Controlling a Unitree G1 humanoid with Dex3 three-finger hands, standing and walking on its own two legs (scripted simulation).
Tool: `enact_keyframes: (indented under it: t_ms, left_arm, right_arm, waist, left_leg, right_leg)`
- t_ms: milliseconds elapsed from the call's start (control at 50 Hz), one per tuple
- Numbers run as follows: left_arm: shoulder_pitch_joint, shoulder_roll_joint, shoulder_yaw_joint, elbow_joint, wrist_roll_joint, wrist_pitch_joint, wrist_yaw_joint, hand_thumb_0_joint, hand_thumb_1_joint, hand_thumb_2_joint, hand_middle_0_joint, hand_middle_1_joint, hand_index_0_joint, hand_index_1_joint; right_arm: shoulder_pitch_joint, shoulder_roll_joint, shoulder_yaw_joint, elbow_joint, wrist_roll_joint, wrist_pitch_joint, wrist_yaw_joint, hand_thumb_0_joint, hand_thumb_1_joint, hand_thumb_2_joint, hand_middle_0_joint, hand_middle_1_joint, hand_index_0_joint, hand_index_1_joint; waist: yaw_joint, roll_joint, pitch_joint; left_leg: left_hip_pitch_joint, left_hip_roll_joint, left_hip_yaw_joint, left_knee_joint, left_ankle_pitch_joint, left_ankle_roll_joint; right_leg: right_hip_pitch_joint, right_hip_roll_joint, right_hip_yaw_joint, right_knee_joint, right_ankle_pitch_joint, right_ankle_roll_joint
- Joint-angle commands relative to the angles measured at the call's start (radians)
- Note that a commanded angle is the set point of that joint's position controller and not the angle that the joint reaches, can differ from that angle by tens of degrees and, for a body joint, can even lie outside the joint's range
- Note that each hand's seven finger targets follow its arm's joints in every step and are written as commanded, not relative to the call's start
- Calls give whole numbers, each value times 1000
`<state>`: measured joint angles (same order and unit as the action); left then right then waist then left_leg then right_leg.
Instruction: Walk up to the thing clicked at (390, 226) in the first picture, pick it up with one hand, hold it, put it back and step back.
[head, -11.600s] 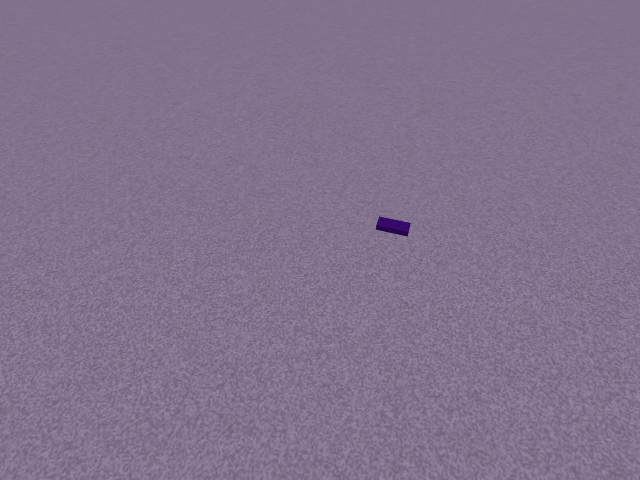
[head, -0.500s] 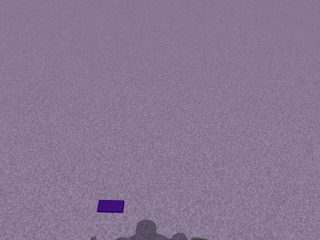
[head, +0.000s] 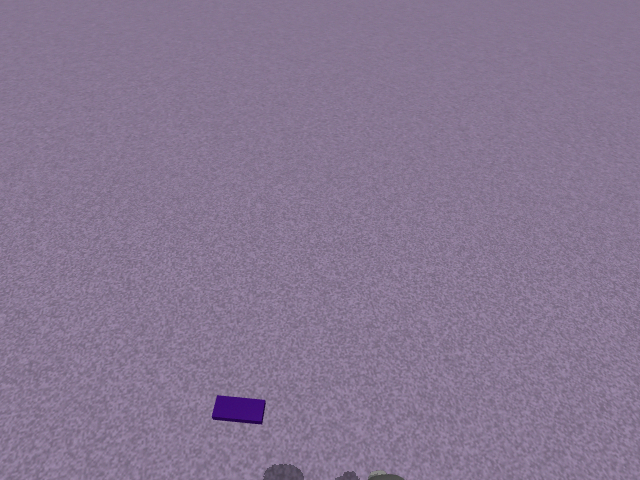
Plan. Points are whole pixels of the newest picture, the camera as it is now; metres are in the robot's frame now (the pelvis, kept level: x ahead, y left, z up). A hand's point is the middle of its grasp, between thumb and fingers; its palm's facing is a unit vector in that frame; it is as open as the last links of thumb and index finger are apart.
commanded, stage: stand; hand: left
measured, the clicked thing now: (239, 409) +0.47 +0.23 -0.74
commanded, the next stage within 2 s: none
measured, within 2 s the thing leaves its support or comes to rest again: neither
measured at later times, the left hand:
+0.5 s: hand out of the picture +0.09 +0.21 -0.12, palm faces -0.01 -0.94 -0.33, open 7.4 cm
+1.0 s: hand out of the picture +0.09 +0.22 -0.13, palm faces -0.01 -0.94 -0.33, open 7.4 cm
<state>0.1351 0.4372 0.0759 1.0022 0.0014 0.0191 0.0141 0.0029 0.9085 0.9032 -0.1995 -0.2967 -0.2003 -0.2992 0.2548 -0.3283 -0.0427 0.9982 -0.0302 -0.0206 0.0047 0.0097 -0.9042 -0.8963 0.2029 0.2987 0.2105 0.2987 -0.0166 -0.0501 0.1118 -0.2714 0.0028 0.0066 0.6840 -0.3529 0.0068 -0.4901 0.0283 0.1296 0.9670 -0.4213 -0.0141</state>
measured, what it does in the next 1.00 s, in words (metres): steps on the spot: right foot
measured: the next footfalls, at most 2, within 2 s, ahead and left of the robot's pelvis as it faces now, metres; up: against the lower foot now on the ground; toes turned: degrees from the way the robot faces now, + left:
right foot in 0.12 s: +0.09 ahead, -0.14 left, +0.00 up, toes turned +0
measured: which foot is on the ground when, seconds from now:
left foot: down 0.00-1.00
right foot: up 0.00-0.10, down 0.12-1.00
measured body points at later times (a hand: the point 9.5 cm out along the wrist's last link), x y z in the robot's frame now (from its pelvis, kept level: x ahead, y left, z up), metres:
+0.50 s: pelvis -0.01 -0.03 +0.02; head -0.01 -0.04 +0.47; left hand +0.09 +0.26 -0.10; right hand +0.08 -0.33 -0.11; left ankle +0.01 +0.12 -0.72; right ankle +0.05 -0.14 -0.72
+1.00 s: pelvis +0.01 -0.03 +0.03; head +0.02 -0.03 +0.48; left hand +0.09 +0.27 -0.10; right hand +0.08 -0.33 -0.11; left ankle +0.01 +0.12 -0.72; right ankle +0.05 -0.14 -0.72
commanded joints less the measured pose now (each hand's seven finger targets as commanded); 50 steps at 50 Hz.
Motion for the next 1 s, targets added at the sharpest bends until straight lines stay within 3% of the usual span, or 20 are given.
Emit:
enact_keyframes:
  t_ms: [0,40,80,100,120,140,180,200,260,300,360,380,460,520,640,660,700,780,860,980]
  left_arm:
    - [-59,137,20,-76,-10,-45,-8,0,900,900,-200,-300,-200,-300]
    - [-33,116,14,-66,-15,-50,-6,0,900,900,-200,-300,-200,-300]
    - [19,98,4,-25,-10,-59,-1,0,900,900,-200,-300,-200,-300]
    - [25,121,4,-24,0,-67,3,0,900,900,-200,-300,-200,-300]
    - [-9,189,10,-33,16,-76,6,0,900,900,-200,-300,-200,-300]
    - [-47,216,10,-20,18,-72,3,0,900,900,-200,-300,-200,-300]
    - [-69,149,-13,-11,14,-66,-11,0,900,900,-200,-300,-200,-300]
    - [-60,141,-18,-9,9,-64,-11,0,900,900,-200,-300,-200,-300]
    - [-61,151,-22,10,5,-68,-10,0,900,900,-200,-300,-200,-300]
    - [-60,147,-23,16,4,-67,-11,0,900,900,-200,-300,-200,-300]
    - [-71,145,-22,21,3,-65,-12,0,900,900,-200,-300,-200,-300]
    - [-69,139,-22,26,3,-66,-14,0,900,900,-200,-300,-200,-300]
    - [-83,146,-20,31,7,-65,-15,0,900,900,-200,-300,-200,-300]
    - [-86,136,-20,35,4,-67,-16,0,900,900,-200,-300,-200,-300]
    - [-102,138,-19,47,3,-63,-17,0,900,900,-200,-300,-200,-300]
    - [-109,134,-20,49,2,-64,-18,0,900,900,-200,-300,-200,-300]
    - [-102,131,-22,53,2,-62,-18,0,900,900,-200,-300,-200,-300]
    - [-100,133,-26,66,2,-57,-19,0,900,900,-200,-300,-200,-300]
    - [-101,129,-29,72,1,-60,-16,0,900,900,-200,-300,-200,-300]
    - [-103,129,-33,82,0,-58,-14,0,900,900,-200,-300,-200,-300]
  right_arm:
    - [-116,-258,-70,-93,8,-43,-31,0,-900,-900,200,300,200,300]
    - [-114,-261,-74,-77,8,-34,-27,0,-900,-900,200,300,200,300]
    - [-97,-253,-67,-55,15,-18,-20,0,-900,-900,200,300,200,300]
    - [-105,-237,-62,-55,24,-15,-18,0,-900,-900,200,300,200,300]
    - [-80,-204,-50,-56,37,-14,-17,0,-900,-900,200,300,200,300]
    - [-76,-200,-47,-40,44,-8,-18,0,-900,-900,200,300,200,300]
    - [-103,-224,-43,-9,34,-6,-9,0,-900,-900,200,300,200,300]
    - [-126,-236,-46,-1,29,-8,-4,0,-900,-900,200,300,200,300]
    - [-130,-220,-37,13,22,-9,0,0,-900,-900,200,300,200,300]
    - [-146,-221,-31,22,23,-9,2,0,-900,-900,200,300,200,300]
    - [-154,-225,-29,37,21,-10,5,0,-900,-900,200,300,200,300]
    - [-153,-221,-26,41,19,-15,5,0,-900,-900,200,300,200,300]
    - [-160,-210,-23,51,21,-14,8,0,-900,-900,200,300,200,300]
    - [-178,-218,-22,61,17,-20,6,0,-900,-900,200,300,200,300]
    - [-183,-217,-15,77,17,-20,3,0,-900,-900,200,300,200,300]
    - [-181,-218,-12,79,16,-22,2,0,-900,-900,200,300,200,300]
    - [-187,-226,-12,82,17,-24,0,0,-900,-900,200,300,200,300]
    - [-187,-228,-9,93,18,-18,-3,0,-900,-900,200,300,200,300]
    - [-187,-232,-5,100,19,-21,-5,0,-900,-900,200,300,200,300]
    - [-193,-231,-3,107,20,-13,-7,0,-900,-900,200,300,200,300]
  waist:
    - [-5,230,-84]
    - [-1,271,-102]
    - [18,221,-99]
    - [27,175,-101]
    - [-7,48,-119]
    - [-36,-2,-99]
    - [-24,7,-96]
    - [-7,12,-104]
    - [-11,-21,-91]
    - [-3,-18,-59]
    - [3,5,-53]
    - [3,19,-73]
    - [4,-8,-73]
    - [16,39,-112]
    - [19,33,-105]
    - [16,50,-129]
    - [20,63,-142]
    - [22,40,-119]
    - [20,64,-168]
    - [15,46,-141]
  left_leg:
    - [166,201,-229,-295,307,124]
    - [173,200,-187,-264,392,136]
    - [75,194,-163,-231,384,104]
    - [50,172,-144,-209,369,63]
    - [-10,109,-107,-196,240,23]
    - [87,69,-76,-263,69,21]
    - [168,90,-99,-305,13,28]
    - [165,98,-105,-309,32,31]
    - [159,104,-100,-324,86,32]
    - [158,95,-91,-337,74,21]
    - [120,98,-92,-358,51,16]
    - [134,109,-101,-374,82,15]
    - [127,99,-88,-369,67,9]
    - [128,112,-94,-378,120,7]
    - [100,116,-92,-397,99,3]
    - [101,127,-95,-400,139,4]
    - [106,128,-96,-401,155,2]
    - [104,124,-94,-410,134,-1]
    - [125,135,-94,-401,239,0]
    - [146,135,-90,-407,226,-1]
  right_leg:
    - [30,-48,-58,-211,-24,19]
    - [133,-50,-119,-343,-17,17]
    - [317,-47,-124,-537,197,8]
    - [388,-82,-62,-606,338,-3]
    - [423,-178,76,-606,454,-38]
    - [276,-197,97,-595,317,-77]
    - [216,-161,48,-629,143,-44]
    - [239,-145,29,-639,118,-31]
    - [248,-151,36,-675,144,-24]
    - [212,-160,55,-710,73,-23]
    - [236,-154,43,-715,49,-17]
    - [258,-155,36,-701,109,-16]
    - [236,-159,46,-736,30,-13]
    - [292,-155,27,-710,147,-14]
    - [301,-148,17,-706,138,-11]
    - [341,-150,8,-683,216,-12]
    - [350,-145,-4,-676,243,-11]
    - [330,-144,-1,-685,212,-10]
    - [389,-150,-20,-654,365,-9]
    - [355,-145,-21,-672,341,-4]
